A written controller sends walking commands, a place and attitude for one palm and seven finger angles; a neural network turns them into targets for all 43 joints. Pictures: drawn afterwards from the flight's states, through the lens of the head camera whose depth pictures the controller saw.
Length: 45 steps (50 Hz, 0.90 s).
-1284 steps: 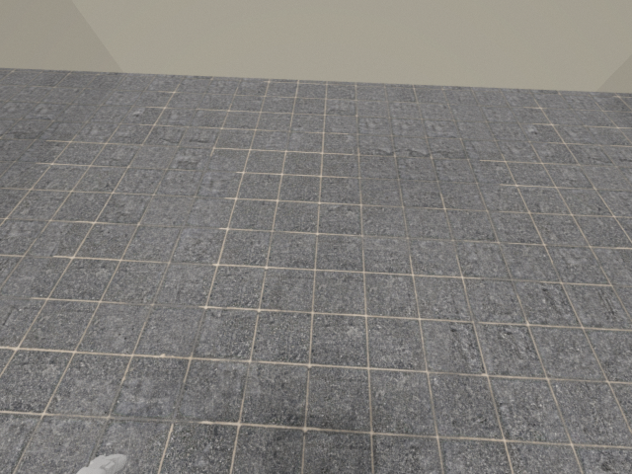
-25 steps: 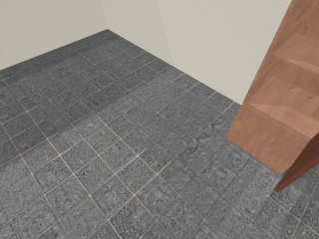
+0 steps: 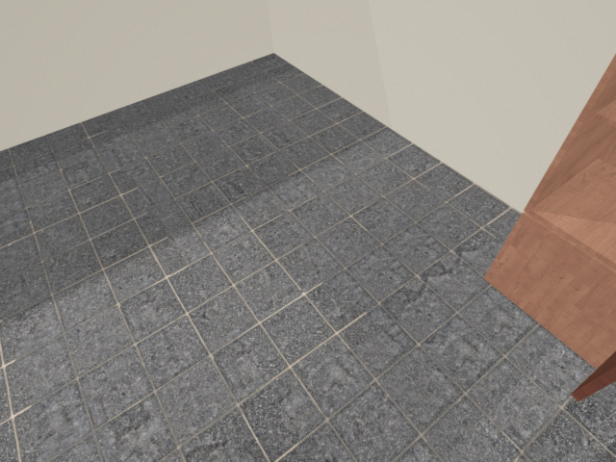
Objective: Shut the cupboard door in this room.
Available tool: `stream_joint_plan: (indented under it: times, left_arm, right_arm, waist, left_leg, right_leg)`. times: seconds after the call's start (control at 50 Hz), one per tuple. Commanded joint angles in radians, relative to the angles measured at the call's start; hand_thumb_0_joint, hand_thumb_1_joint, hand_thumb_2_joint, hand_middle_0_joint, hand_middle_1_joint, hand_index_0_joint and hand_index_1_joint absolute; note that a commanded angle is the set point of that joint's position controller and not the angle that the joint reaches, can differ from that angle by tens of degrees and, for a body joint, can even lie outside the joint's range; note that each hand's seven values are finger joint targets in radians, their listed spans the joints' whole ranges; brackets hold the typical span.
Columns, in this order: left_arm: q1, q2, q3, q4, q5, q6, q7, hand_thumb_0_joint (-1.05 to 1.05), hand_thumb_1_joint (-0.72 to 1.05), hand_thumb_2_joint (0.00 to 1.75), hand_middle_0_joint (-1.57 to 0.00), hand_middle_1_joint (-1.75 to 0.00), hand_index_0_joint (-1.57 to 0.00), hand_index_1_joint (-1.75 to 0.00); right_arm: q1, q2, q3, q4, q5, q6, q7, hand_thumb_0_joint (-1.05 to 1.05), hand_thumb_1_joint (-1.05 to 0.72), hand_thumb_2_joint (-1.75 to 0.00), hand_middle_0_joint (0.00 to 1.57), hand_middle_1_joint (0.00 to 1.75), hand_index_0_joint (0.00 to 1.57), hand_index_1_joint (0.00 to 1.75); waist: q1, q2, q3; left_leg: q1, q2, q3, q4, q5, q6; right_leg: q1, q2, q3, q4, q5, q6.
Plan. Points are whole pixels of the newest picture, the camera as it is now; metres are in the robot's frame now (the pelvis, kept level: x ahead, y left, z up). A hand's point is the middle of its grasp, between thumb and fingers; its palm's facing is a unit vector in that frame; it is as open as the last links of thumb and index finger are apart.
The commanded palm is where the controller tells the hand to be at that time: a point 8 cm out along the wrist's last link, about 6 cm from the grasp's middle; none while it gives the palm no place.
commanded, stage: turn or walk to find it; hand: left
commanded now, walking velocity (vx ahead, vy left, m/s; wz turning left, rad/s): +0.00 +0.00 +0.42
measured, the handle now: out of the picture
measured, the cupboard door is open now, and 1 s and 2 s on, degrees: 87 87 87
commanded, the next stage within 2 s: none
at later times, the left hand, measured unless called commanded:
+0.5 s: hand out of the picture -0.02 +0.25 -0.17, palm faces +0.23 -0.94 -0.25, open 7.3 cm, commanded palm none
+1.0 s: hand out of the picture -0.07 +0.20 -0.17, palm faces +0.41 -0.88 -0.24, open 7.3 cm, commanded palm none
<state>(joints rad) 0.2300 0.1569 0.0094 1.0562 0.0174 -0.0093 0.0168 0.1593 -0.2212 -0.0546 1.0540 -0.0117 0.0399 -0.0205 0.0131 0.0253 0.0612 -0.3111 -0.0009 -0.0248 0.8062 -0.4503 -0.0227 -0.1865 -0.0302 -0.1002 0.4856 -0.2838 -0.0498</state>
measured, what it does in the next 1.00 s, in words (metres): steps on the spot, turning left: left foot, then right foot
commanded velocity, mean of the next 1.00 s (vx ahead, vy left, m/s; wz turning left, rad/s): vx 0.00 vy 0.00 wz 0.42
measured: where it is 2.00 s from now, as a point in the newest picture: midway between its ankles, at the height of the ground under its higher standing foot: outside the picture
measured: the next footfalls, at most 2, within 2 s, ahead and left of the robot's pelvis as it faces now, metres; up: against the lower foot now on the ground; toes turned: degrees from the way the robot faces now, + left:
left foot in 0.24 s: -0.01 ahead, +0.14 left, +0.00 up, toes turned +9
right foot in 0.68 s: +0.02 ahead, -0.10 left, +0.00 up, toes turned +12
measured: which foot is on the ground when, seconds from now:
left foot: up 0.00-0.22, down 0.24-0.68, up 0.70-1.00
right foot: down 0.00-0.26, up 0.28-0.66, down 0.68-1.00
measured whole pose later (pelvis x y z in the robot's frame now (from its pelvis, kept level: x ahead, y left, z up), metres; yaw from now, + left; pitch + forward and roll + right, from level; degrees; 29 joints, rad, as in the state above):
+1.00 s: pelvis -0.05 +0.00 +0.00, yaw +24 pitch +0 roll +2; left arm 0.21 0.19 0.03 0.94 0.03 0.01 0.01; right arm 0.17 -0.24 -0.07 0.99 -0.02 0.07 0.02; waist 0.00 -0.01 0.10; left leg -0.36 0.03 0.03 0.85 -0.45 -0.06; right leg -0.22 -0.13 -0.19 0.54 -0.31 0.00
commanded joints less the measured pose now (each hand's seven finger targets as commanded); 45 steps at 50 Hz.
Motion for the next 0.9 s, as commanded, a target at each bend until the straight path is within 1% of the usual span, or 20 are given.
stream_joint_plan:
  times: [0.0, 0.08, 0.14, 0.18, 0.2, 0.22, 0.24, 0.28, 0.32, 0.36, 0.5, 0.6, 0.62, 0.64, 0.66, 0.68, 0.7, 0.72, 0.76, 0.88]
  left_arm:
    - [0.067, 0.187, 0.044, -0.03, 0.004, -0.011, 0.015, 0.0, 0.9, 0.9, -0.2, -0.3, -0.2, -0.3]
    - [0.092, 0.222, 0.067, -0.034, 0.01, -0.006, 0.02, 0.0, 0.9, 0.9, -0.2, -0.3, -0.2, -0.3]
    - [0.083, 0.232, 0.073, -0.036, 0.009, 0.0, 0.021, 0.0, 0.9, 0.9, -0.2, -0.3, -0.2, -0.3]
    - [0.056, 0.229, 0.076, -0.041, -0.001, 0.006, 0.019, 0.0, 0.9, 0.9, -0.2, -0.3, -0.2, -0.3]
    - [0.048, 0.204, 0.074, -0.05, -0.006, 0.011, 0.016, 0.0, 0.9, 0.9, -0.2, -0.3, -0.2, -0.3]
    - [0.071, 0.154, 0.067, -0.079, -0.009, 0.02, 0.01, 0.0, 0.9, 0.9, -0.2, -0.3, -0.2, -0.3]
    - [0.015, 0.133, 0.053, -0.103, -0.003, 0.027, 0.011, 0.0, 0.9, 0.9, -0.2, -0.3, -0.2, -0.3]
    - [-0.054, 0.145, 0.061, -0.101, 0.0, 0.045, 0.011, 0.0, 0.9, 0.9, -0.2, -0.3, -0.2, -0.3]
    - [-0.024, 0.138, 0.062, -0.086, 0.002, 0.039, 0.001, 0.0, 0.9, 0.9, -0.2, -0.3, -0.2, -0.3]
    - [-0.022, 0.141, 0.062, -0.091, -0.001, 0.037, -0.001, 0.0, 0.9, 0.9, -0.2, -0.3, -0.2, -0.3]
    - [-0.083, 0.135, 0.056, -0.145, -0.007, 0.037, 0.003, 0.0, 0.9, 0.9, -0.2, -0.3, -0.2, -0.3]
    - [-0.001, 0.153, 0.059, -0.143, -0.013, 0.02, 0.006, 0.0, 0.9, 0.9, -0.2, -0.3, -0.2, -0.3]
    - [0.04, 0.176, 0.064, -0.139, -0.01, 0.011, 0.01, 0.0, 0.9, 0.9, -0.2, -0.3, -0.2, -0.3]
    - [0.053, 0.246, 0.077, -0.139, 0.004, 0.002, 0.017, 0.0, 0.9, 0.9, -0.2, -0.3, -0.2, -0.3]
    - [0.051, 0.307, 0.089, -0.155, 0.01, 0.002, 0.018, 0.0, 0.9, 0.9, -0.2, -0.3, -0.2, -0.3]
    - [0.048, 0.293, 0.094, -0.165, 0.001, 0.001, 0.021, 0.0, 0.9, 0.9, -0.2, -0.3, -0.2, -0.3]
    - [-0.002, 0.265, 0.091, -0.175, 0.001, 0.007, 0.026, 0.0, 0.9, 0.9, -0.2, -0.3, -0.2, -0.3]
    - [-0.054, 0.235, 0.08, -0.19, 0.001, 0.007, 0.022, 0.0, 0.9, 0.9, -0.2, -0.3, -0.2, -0.3]
    - [-0.086, 0.208, 0.07, -0.204, 0.004, -0.002, 0.018, 0.0, 0.9, 0.9, -0.2, -0.3, -0.2, -0.3]
    - [0.019, 0.249, 0.081, -0.175, 0.012, 0.0, 0.015, 0.0, 0.9, 0.9, -0.2, -0.3, -0.2, -0.3]
  right_arm:
    - [0.011, -0.041, -0.005, -0.03, 0.01, -0.009, 0.005, 0.0, -0.9, -0.9, 0.2, 0.3, 0.2, 0.3]
    - [-0.029, -0.038, 0.0, -0.058, 0.012, -0.016, 0.008, 0.0, -0.9, -0.9, 0.2, 0.3, 0.2, 0.3]
    - [-0.016, -0.031, 0.002, -0.06, 0.011, -0.022, 0.011, 0.0, -0.9, -0.9, 0.2, 0.3, 0.2, 0.3]
    - [0.035, -0.043, 0.0, -0.048, 0.007, -0.029, 0.012, 0.0, -0.9, -0.9, 0.2, 0.3, 0.2, 0.3]
    - [0.057, -0.08, -0.008, -0.048, 0.004, -0.036, 0.014, 0.0, -0.9, -0.9, 0.2, 0.3, 0.2, 0.3]
    - [0.069, -0.164, -0.026, -0.062, -0.007, -0.038, 0.011, 0.0, -0.9, -0.9, 0.2, 0.3, 0.2, 0.3]
    - [0.09, -0.195, -0.036, -0.063, -0.007, -0.029, 0.007, 0.0, -0.9, -0.9, 0.2, 0.3, 0.2, 0.3]
    - [0.059, -0.163, -0.031, -0.06, -0.01, -0.027, -0.006, 0.0, -0.9, -0.9, 0.2, 0.3, 0.2, 0.3]
    - [0.026, -0.14, -0.023, -0.074, -0.009, -0.035, -0.009, 0.0, -0.9, -0.9, 0.2, 0.3, 0.2, 0.3]
    - [0.043, -0.143, -0.024, -0.077, -0.005, -0.04, -0.009, 0.0, -0.9, -0.9, 0.2, 0.3, 0.2, 0.3]
    - [0.071, -0.165, -0.046, -0.096, -0.012, -0.029, 0.001, 0.0, -0.9, -0.9, 0.2, 0.3, 0.2, 0.3]
    - [0.038, -0.167, -0.054, -0.127, -0.008, -0.021, 0.008, 0.0, -0.9, -0.9, 0.2, 0.3, 0.2, 0.3]
    - [0.03, -0.149, -0.052, -0.136, -0.002, -0.023, 0.011, 0.0, -0.9, -0.9, 0.2, 0.3, 0.2, 0.3]
    - [0.047, -0.094, -0.044, -0.15, 0.006, -0.025, 0.017, 0.0, -0.9, -0.9, 0.2, 0.3, 0.2, 0.3]
    - [0.021, -0.064, -0.039, -0.183, 0.002, -0.024, 0.019, 0.0, -0.9, -0.9, 0.2, 0.3, 0.2, 0.3]
    - [-0.002, -0.105, -0.049, -0.179, -0.008, -0.004, 0.015, 0.0, -0.9, -0.9, 0.2, 0.3, 0.2, 0.3]
    - [-0.001, -0.109, -0.054, -0.173, -0.007, 0.005, 0.016, 0.0, -0.9, -0.9, 0.2, 0.3, 0.2, 0.3]
    - [0.017, -0.1, -0.053, -0.147, -0.008, 0.009, 0.023, 0.0, -0.9, -0.9, 0.2, 0.3, 0.2, 0.3]
    - [0.057, -0.082, -0.046, -0.127, -0.008, 0.013, 0.033, 0.0, -0.9, -0.9, 0.2, 0.3, 0.2, 0.3]
    - [-0.029, -0.07, -0.027, -0.15, -0.001, 0.007, 0.036, 0.0, -0.9, -0.9, 0.2, 0.3, 0.2, 0.3]
  waist:
    - [0.014, -0.185, -0.006]
    - [0.035, -0.164, -0.052]
    - [0.025, -0.171, -0.079]
    - [-0.008, -0.151, -0.097]
    - [-0.02, -0.043, -0.116]
    - [-0.019, 0.187, -0.11]
    - [-0.047, 0.259, -0.079]
    - [-0.038, 0.18, -0.006]
    - [-0.011, 0.098, -0.026]
    - [-0.014, 0.083, -0.058]
    - [-0.039, 0.122, -0.073]
    - [0.0, 0.125, -0.113]
    - [0.023, 0.069, -0.132]
    - [0.022, -0.13, -0.149]
    - [0.038, -0.305, -0.1]
    - [0.048, -0.313, -0.087]
    - [0.018, -0.251, -0.044]
    - [-0.011, -0.165, -0.013]
    - [-0.034, -0.169, -0.016]
    - [0.024, -0.208, -0.043]
  left_leg:
    - [-0.051, 0.025, 0.018, 0.059, -0.008, -0.015]
    - [-0.053, 0.027, 0.037, -0.038, -0.032, -0.019]
    - [0.009, 0.02, 0.072, -0.191, 0.045, -0.017]
    - [0.144, 0.033, 0.08, -0.375, 0.213, -0.008]
    - [0.233, 0.098, -0.007, -0.451, 0.326, 0.015]
    - [0.295, 0.291, -0.246, -0.469, 0.52, 0.11]
    - [0.229, 0.389, -0.344, -0.533, 0.595, 0.209]
    - [0.127, 0.325, -0.309, -0.547, 0.481, 0.218]
    - [0.163, 0.267, -0.232, -0.522, 0.52, 0.19]
    - [0.206, 0.239, -0.203, -0.505, 0.594, 0.183]
    - [0.191, 0.23, -0.255, -0.464, 0.617, 0.197]
    - [0.073, 0.166, -0.283, -0.371, 0.603, 0.147]
    - [0.005, 0.132, -0.258, -0.315, 0.5, 0.107]
    - [-0.157, 0.037, -0.145, -0.173, 0.274, 0.042]
    - [-0.265, -0.067, -0.022, 0.021, -0.095, -0.006]
    - [-0.238, -0.025, -0.074, 0.197, -0.147, -0.002]
    - [-0.239, -0.011, -0.076, 0.313, -0.107, -0.001]
    - [-0.24, 0.007, -0.066, 0.38, -0.037, -0.008]
    - [-0.221, 0.019, -0.025, 0.404, 0.043, -0.03]
    - [-0.168, 0.028, 0.048, 0.153, -0.01, -0.05]
  right_leg:
    - [0.053, -0.263, 0.172, -0.161, 0.536, -0.109]
    - [0.121, -0.301, 0.177, -0.121, 0.566, -0.133]
    - [0.122, -0.292, 0.135, -0.077, 0.539, -0.096]
    - [0.043, -0.273, 0.086, -0.017, 0.416, -0.033]
    - [-0.044, -0.22, 0.028, 0.075, 0.27, 0.018]
    - [-0.219, -0.108, -0.048, 0.22, -0.029, 0.086]
    - [-0.272, -0.06, -0.023, 0.382, -0.324, 0.104]
    - [-0.304, -0.071, 0.074, 0.535, -0.26, 0.099]
    - [-0.327, -0.067, 0.078, 0.573, -0.171, 0.11]
    - [-0.331, -0.06, 0.079, 0.565, -0.144, 0.12]
    - [-0.252, -0.03, 0.068, 0.356, -0.179, 0.13]
    - [-0.009, 0.007, 0.041, 0.012, 0.001, 0.115]
    - [0.101, -0.034, 0.063, -0.115, 0.092, 0.11]
    - [0.228, -0.219, 0.228, -0.171, 0.123, 0.056]
    - [0.188, -0.426, 0.405, -0.195, 0.25, -0.063]
    - [0.054, -0.451, 0.412, -0.214, 0.251, -0.111]
    - [-0.002, -0.419, 0.377, -0.209, 0.234, -0.122]
    - [-0.019, -0.355, 0.272, -0.183, 0.257, -0.103]
    - [-0.021, -0.291, 0.139, -0.15, 0.328, -0.067]
    - [0.083, -0.305, 0.087, -0.115, 0.455, -0.086]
